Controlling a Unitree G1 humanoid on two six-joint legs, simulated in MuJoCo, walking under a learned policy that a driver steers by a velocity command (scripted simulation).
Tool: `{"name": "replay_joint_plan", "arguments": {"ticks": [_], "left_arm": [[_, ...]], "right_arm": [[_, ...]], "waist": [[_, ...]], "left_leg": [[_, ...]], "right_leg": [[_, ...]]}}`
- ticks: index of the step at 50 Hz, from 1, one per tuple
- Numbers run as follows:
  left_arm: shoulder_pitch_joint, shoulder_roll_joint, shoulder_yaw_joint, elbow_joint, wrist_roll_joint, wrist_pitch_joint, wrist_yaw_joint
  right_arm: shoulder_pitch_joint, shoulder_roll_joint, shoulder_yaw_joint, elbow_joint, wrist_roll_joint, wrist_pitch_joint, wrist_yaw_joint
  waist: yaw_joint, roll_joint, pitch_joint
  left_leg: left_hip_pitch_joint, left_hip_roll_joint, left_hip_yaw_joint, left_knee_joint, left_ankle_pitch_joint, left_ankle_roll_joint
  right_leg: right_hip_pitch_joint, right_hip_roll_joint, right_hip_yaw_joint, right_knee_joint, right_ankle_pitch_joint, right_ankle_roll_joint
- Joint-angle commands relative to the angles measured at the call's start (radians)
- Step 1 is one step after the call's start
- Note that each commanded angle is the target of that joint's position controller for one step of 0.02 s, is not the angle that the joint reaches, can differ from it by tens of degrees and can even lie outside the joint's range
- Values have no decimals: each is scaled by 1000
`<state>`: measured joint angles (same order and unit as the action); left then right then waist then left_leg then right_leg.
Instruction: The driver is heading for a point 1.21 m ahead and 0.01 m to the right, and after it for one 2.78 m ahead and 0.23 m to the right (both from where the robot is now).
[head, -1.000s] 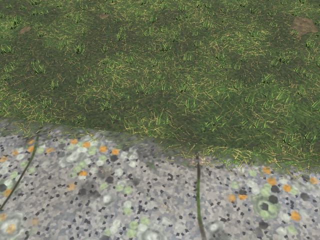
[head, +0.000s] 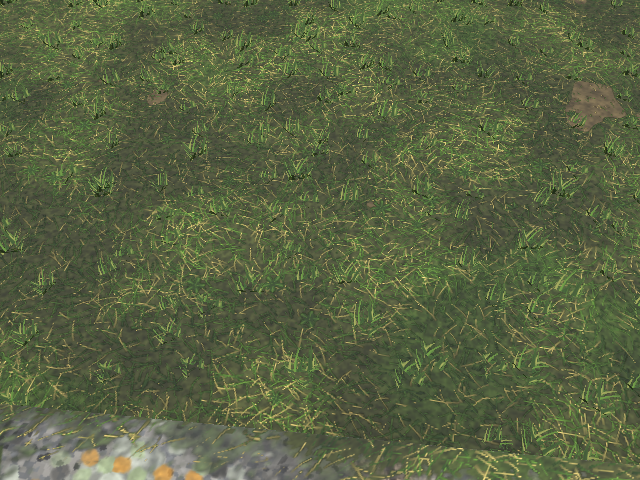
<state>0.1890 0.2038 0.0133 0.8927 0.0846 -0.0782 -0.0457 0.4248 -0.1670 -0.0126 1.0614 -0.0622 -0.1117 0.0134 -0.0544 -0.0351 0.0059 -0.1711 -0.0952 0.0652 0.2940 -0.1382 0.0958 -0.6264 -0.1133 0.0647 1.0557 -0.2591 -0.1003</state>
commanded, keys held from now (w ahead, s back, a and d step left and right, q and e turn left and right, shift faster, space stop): w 1.00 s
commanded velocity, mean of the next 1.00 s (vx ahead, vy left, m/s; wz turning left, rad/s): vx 0.50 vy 0.00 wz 0.00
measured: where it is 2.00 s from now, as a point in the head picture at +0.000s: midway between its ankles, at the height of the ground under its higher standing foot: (324, 322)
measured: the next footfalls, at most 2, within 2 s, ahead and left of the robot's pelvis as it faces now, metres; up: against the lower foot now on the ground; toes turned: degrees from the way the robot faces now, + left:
right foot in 0.30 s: +0.33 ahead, -0.16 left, +0.00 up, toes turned -2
left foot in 0.82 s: +0.53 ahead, +0.06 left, +0.00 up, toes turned +3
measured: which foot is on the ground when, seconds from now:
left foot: down 0.00-0.30, up 0.32-0.80, down 0.82-1.00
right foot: up 0.00-0.28, down 0.30-0.84, up 0.86-1.00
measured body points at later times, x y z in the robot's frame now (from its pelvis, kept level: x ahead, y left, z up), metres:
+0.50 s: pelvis +0.28 -0.08 +0.00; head +0.29 -0.09 +0.45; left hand +0.29 +0.16 -0.14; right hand +0.34 -0.32 -0.14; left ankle +0.26 +0.08 -0.66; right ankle +0.29 -0.16 -0.74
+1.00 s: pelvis +0.52 -0.03 -0.03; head +0.52 -0.03 +0.42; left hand +0.60 +0.21 -0.16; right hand +0.49 -0.27 -0.17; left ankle +0.49 +0.05 -0.74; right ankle +0.49 -0.17 -0.66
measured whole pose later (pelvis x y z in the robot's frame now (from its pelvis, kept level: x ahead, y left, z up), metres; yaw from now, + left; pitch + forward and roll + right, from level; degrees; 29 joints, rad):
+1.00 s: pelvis +0.52 -0.03 -0.03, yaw +0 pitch +1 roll +1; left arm 0.25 0.20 0.05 0.93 0.09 -0.09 -0.03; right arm 0.42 -0.16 -0.06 1.01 -0.07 -0.12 0.03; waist -0.04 -0.03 -0.03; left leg -0.29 -0.04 0.07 0.67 -0.40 0.08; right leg -0.57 0.02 0.09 1.27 -0.32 -0.11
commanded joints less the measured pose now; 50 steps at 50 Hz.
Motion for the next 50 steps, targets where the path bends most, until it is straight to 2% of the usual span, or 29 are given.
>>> {"name": "replay_joint_plan", "arguments": {"ticks": [1, 6, 10, 13, 15, 16, 17, 18, 19, 21, 23, 25, 29, 32, 33, 34, 37, 38, 39, 40, 41, 42, 43, 44, 45, 46, 47, 49, 50], "left_arm": [[46, -8, -13, -23, -5, 18, -7], [-128, 29, 1, -73, -21, 41, -2], [-234, 35, 15, -99, -27, 38, 7], [-248, 48, 33, -99, -40, 25, 9], [-101, 120, 67, -55, -68, 0, 19], [117, 144, 68, -3, -64, -6, 20], [386, 166, 73, 75, -44, -4, 32], [408, 151, 81, 116, -12, -23, 38], [265, 145, 83, 93, -24, -38, 46], [159, 12, 43, 79, -45, -34, 56], [170, -29, 29, 80, -39, -38, 55], [208, -17, 29, 90, -31, -52, 41], [288, -11, 12, 127, -20, -68, 2], [295, 21, 5, 138, -10, -60, -29], [318, 37, 4, 146, 22, -59, -29], [329, 29, 1, 154, 24, -61, -24], [400, 21, -4, 189, 18, -66, 7], [400, 32, 3, 193, 15, -67, 19], [373, 60, 18, 201, -2, -68, 24], [343, 85, 30, 185, -17, -66, 27], [321, 98, 39, 180, -11, -64, 22], [320, 103, 48, 178, -9, -65, 9], [404, 27, 36, 173, 8, -63, -9], [384, -91, 3, 129, 11, -72, -30], [105, -21, 31, -5, -36, -80, -33], [12, 20, 45, -44, -46, -63, -7], [47, 25, 46, -33, -33, -43, 12], [105, -75, 19, -21, 20, -7, 29], [114, -86, 15, -18, 30, 11, 24]], "right_arm": [[-62, -50, 7, -79, -12, -38, 21], [137, -102, 1, -8, -1, -30, 48], [176, -98, -4, 25, -4, -9, 34], [157, -126, -20, 30, 0, 13, 22], [129, -133, -29, 19, -7, 10, 22], [234, -31, 0, 3, -18, -2, 29], [195, -2, 15, -16, -21, -8, 49], [-14, -78, -21, -69, 8, -8, 55], [-73, -93, -35, -79, 15, -12, 36], [-60, -40, -31, -77, -15, -5, 8], [-60, 19, -26, -82, -20, 9, 13], [-104, 1, -32, -92, -7, 13, 30], [-284, -7, -29, -170, -16, 30, 37], [-318, -26, -32, -197, -19, 48, 50], [-218, -39, -35, -172, -31, 48, 62], [-216, -66, -45, -180, -27, 45, 63], [-324, -98, -62, -245, -13, 35, 33], [-300, -97, -65, -252, -10, 32, 25], [-321, -100, -71, -274, 4, 37, 12], [-314, -97, -75, -285, 2, 38, 6], [-211, -97, -87, -256, 7, 32, 2], [-49, -113, -100, -197, 15, 11, -2], [97, -149, -107, -151, 14, -9, -10], [236, -132, -83, -117, -14, -21, 2], [257, -105, -83, -72, -62, -44, 10], [100, -107, -77, -85, -32, -55, 25], [25, -52, -61, -85, -7, -42, 29], [-38, 25, -26, -104, -2, -25, 16], [-35, 42, -20, -103, -2, -21, 8]], "waist": [[57, 75, 50], [1, 93, 50], [-15, 98, 58], [12, 108, 42], [85, 87, -72], [120, -89, -323], [223, -175, -393], [253, -68, -168], [190, -32, -6], [107, -25, 5], [66, -8, 16], [67, -11, 37], [69, 2, 33], [45, -47, 30], [17, -50, 34], [14, -20, 48], [41, -16, 51], [38, -24, 41], [39, -37, 57], [34, -34, 44], [-8, -31, 10], [-61, 35, -25], [-58, 207, -184], [-101, 315, -266], [-159, 187, -6], [-65, 71, 93], [-9, -3, 44], [67, 31, 80], [74, 65, 45]], "left_leg": [[-230, 252, -161, -214, 130, 186], [69, 315, -178, -146, 344, 193], [290, 362, -185, -120, 345, 151], [284, 356, -154, -57, 451, 117], [126, 255, -77, 137, 616, 35], [-189, 123, -32, 431, 371, -42], [-437, 16, -73, 714, -368, -77], [-603, 71, -191, 898, -400, -24], [-617, 141, -188, 937, -310, -2], [-492, 206, -180, 875, -185, 21], [-449, 213, -152, 829, -122, 14], [-479, 211, -122, 743, -51, -9], [-468, 209, -89, 472, 215, -49], [-292, 158, -47, 488, 290, -58], [-242, 158, -55, 672, 321, -60], [-327, 173, -88, 684, 265, -57], [-487, 182, -95, 634, 40, -46], [-457, 177, -87, 620, -27, -43], [-481, 196, -130, 506, -86, -33], [-381, 161, -64, 464, -156, -24], [-197, 114, 8, 438, -150, -6], [43, 72, 47, 377, -43, 26], [355, 179, -146, 319, 152, 188], [548, 414, -600, 169, 289, 411], [358, 451, -728, 64, 98, 356], [186, 479, -638, 99, 97, 322], [68, 451, -530, 127, 137, 304], [-159, 356, -341, 103, 139, 211], [-197, 287, -264, 79, 43, 176]], "right_leg": [[120, -18, -61, -201, 224, 22], [17, 19, -56, -419, 317, 50], [-39, 30, -42, -541, 234, 24], [132, 75, -99, -610, 215, -2], [500, 105, -107, -557, 308, -72], [992, -61, 135, -542, 328, -243], [1210, -271, 529, -728, 248, -357], [1052, -241, 527, -811, 44, -248], [819, -219, 394, -838, -9, -191], [630, -160, 251, -900, 111, -172], [556, -121, 157, -934, 215, -163], [532, -96, 97, -950, 269, -161], [461, -74, 19, -916, 552, -168], [294, -39, -34, -886, 543, -151], [264, -64, -27, -836, 543, -153], [329, -87, -10, -803, 533, -151], [602, -133, 37, -706, 624, -137], [638, -138, 33, -657, 684, -130], [695, -165, 49, -633, 721, -123], [673, -152, 30, -592, 801, -121], [597, -119, -5, -489, 869, -121], [442, -43, -45, -281, 837, -107], [238, 92, -82, 61, 428, -47], [-105, 277, -31, 435, -422, 0], [-334, 238, 145, 442, -331, -38], [-328, 158, 146, 400, -211, -37], [-237, 107, 114, 378, -144, -27], [-118, 40, 90, 183, 16, -5], [-69, 40, 35, 106, 93, 8]]}}
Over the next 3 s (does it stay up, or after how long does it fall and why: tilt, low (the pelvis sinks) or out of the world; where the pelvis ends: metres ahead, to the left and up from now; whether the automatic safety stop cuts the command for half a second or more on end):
stays up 1.03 -0.02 -0.20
